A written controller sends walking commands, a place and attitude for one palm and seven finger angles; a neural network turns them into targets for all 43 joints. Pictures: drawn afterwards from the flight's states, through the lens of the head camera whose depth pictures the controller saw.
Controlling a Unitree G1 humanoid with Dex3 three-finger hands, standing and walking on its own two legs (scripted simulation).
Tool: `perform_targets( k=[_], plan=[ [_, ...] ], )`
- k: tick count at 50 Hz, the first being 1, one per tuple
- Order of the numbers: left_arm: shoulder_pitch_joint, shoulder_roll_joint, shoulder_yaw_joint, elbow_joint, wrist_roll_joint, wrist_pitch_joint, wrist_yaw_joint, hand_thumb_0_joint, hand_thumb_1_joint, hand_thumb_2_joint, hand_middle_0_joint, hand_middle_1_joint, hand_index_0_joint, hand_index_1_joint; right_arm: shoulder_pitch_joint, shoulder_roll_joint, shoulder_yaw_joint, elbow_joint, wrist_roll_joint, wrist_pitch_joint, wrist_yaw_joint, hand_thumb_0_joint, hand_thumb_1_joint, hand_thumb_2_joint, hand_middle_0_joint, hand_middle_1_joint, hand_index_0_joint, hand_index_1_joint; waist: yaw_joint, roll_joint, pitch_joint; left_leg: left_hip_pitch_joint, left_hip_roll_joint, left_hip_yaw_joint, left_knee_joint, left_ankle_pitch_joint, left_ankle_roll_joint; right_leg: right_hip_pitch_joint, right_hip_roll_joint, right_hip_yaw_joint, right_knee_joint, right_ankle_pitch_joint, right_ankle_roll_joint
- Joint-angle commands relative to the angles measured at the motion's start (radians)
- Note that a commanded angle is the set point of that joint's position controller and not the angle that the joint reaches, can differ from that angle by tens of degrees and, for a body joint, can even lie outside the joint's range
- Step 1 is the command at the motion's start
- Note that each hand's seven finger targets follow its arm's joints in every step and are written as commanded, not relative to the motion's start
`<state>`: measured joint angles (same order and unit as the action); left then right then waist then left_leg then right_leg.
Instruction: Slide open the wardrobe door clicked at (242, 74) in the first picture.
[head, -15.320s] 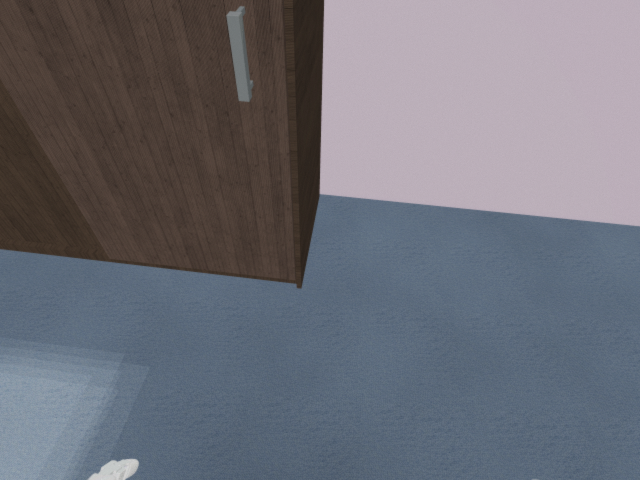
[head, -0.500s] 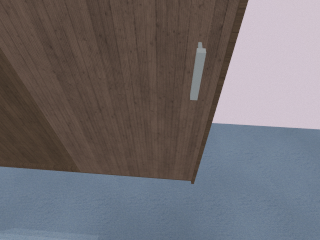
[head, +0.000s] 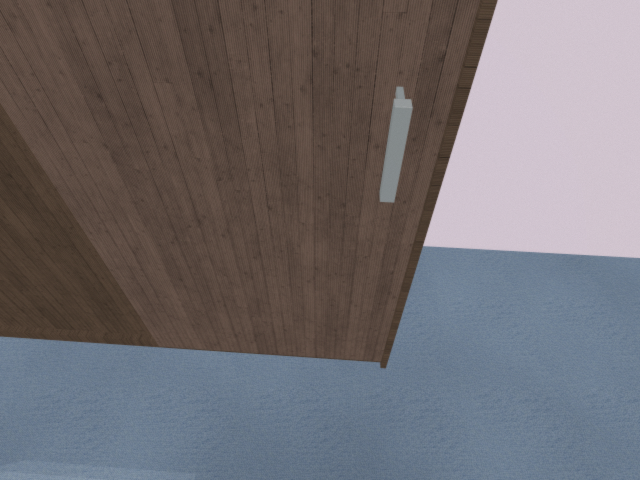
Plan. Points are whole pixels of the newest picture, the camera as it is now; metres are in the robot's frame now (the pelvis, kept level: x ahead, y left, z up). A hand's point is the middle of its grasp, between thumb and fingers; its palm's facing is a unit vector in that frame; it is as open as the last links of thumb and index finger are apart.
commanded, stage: look again from close up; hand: right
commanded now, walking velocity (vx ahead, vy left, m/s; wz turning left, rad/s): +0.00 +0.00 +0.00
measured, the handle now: (393, 146) +0.58 -0.08 +0.12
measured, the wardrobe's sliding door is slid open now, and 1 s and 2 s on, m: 0.00 0.00 0.00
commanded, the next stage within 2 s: none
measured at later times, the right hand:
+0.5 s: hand out of the picture +0.01 -0.17 -0.18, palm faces +0.01 +0.98 -0.21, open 7.4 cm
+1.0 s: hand out of the picture +0.00 -0.16 -0.17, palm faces +0.02 +0.98 -0.21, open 7.4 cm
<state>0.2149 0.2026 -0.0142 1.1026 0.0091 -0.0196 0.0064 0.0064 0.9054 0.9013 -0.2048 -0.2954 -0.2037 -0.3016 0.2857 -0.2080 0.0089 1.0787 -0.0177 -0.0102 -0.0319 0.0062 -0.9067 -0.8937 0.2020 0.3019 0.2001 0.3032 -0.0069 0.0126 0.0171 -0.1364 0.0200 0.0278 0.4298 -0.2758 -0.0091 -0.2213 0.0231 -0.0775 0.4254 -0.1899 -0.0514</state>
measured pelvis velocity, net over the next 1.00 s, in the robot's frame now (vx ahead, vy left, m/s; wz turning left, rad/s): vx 0.00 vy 0.02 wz -0.01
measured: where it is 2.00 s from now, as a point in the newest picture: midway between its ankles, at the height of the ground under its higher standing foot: outside the picture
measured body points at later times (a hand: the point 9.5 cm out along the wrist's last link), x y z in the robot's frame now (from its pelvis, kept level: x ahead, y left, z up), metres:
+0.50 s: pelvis +0.00 +0.01 +0.00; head +0.00 +0.00 +0.45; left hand +0.03 +0.25 -0.15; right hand +0.01 -0.23 -0.16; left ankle -0.03 +0.12 -0.74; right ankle +0.03 -0.08 -0.74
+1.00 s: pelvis +0.00 +0.02 +0.00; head +0.01 +0.01 +0.45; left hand +0.03 +0.25 -0.15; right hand +0.00 -0.21 -0.16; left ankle -0.03 +0.12 -0.74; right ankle +0.03 -0.08 -0.74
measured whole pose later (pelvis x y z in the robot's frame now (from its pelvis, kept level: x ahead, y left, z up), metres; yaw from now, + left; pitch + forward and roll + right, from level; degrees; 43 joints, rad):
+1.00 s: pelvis +0.00 +0.02 +0.00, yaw +0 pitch -1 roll +0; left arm 0.22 0.18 -0.02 1.13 0.01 -0.02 0.01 0.01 0.91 0.90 -0.20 -0.30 -0.20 -0.30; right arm 0.29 -0.19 0.01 1.10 -0.01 -0.02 -0.03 0.01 -0.91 -0.89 0.20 0.30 0.20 0.30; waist -0.01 0.02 0.02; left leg -0.12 0.00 0.04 0.40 -0.27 0.02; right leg -0.21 0.00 -0.06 0.40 -0.18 -0.02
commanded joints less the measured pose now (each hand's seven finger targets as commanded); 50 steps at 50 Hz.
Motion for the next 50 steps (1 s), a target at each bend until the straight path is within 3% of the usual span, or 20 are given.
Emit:
perform_targets(
  k=[1,8,18,27,50],
  plan=[
    [0.008,0.140,0.027,-0.037,0.002,-0.018,0.012,0.000,0.900,0.900,-0.200,-0.300,-0.200,-0.300,0.044,-0.122,-0.023,-0.037,0.000,-0.017,-0.004,0.000,-0.900,-0.900,0.200,0.300,0.200,0.300,0.003,-0.008,0.024,-0.063,0.092,-0.081,-0.078,0.075,0.042,0.025,-0.142,0.154,-0.103,0.061,0.006],
    [0.013,0.140,0.025,-0.030,0.002,-0.015,0.011,0.000,0.900,0.900,-0.200,-0.300,-0.200,-0.300,0.040,-0.124,-0.023,-0.036,0.000,-0.017,-0.003,0.000,-0.900,-0.900,0.200,0.300,0.200,0.300,0.004,-0.005,0.033,-0.068,0.092,-0.086,-0.090,0.053,0.045,0.019,-0.138,0.156,-0.113,0.028,0.010],
    [0.020,0.133,0.024,-0.021,0.002,-0.019,0.013,0.000,0.900,0.900,-0.200,-0.300,-0.200,-0.300,0.040,-0.122,-0.023,-0.033,0.002,-0.021,-0.003,0.000,-0.900,-0.900,0.200,0.300,0.200,0.300,0.002,-0.008,0.007,-0.048,0.097,-0.086,-0.097,0.091,0.045,0.041,-0.138,0.149,-0.096,0.100,0.012],
    [0.022,0.124,0.022,-0.015,0.002,-0.014,0.014,0.000,0.900,0.900,-0.200,-0.300,-0.200,-0.300,0.047,-0.112,-0.020,-0.024,0.003,-0.020,-0.002,0.000,-0.900,-0.900,0.200,0.300,0.200,0.300,0.003,-0.005,0.039,-0.068,0.095,-0.089,-0.113,0.063,0.046,0.032,-0.134,0.148,-0.101,0.070,0.016],
    [0.030,0.113,0.022,-0.004,0.001,-0.018,0.019,0.000,0.900,0.900,-0.200,-0.300,-0.200,-0.300,0.070,-0.103,-0.021,-0.013,0.003,-0.024,-0.004,0.000,-0.900,-0.900,0.200,0.300,0.200,0.300,-0.001,0.006,0.014,-0.043,0.096,-0.090,-0.110,0.139,0.046,0.054,-0.137,0.139,-0.081,0.149,0.016]
  ],
)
